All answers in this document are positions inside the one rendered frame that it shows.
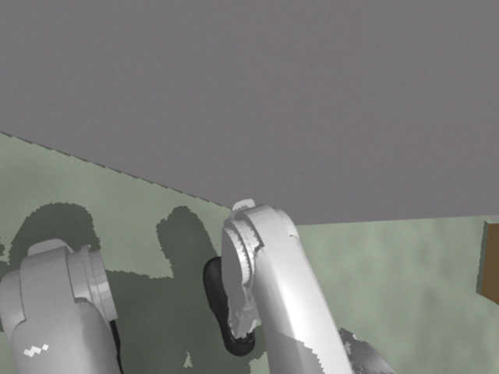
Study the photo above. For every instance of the left robot foot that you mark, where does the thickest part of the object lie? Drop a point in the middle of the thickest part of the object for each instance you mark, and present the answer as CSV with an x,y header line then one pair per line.
x,y
117,342

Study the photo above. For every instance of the right robot hand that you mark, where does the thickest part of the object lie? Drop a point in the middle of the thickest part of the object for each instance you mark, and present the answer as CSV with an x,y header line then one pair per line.
x,y
363,357

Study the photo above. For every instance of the right robot foot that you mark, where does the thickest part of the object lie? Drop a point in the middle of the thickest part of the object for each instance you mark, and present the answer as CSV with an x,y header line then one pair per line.
x,y
218,302

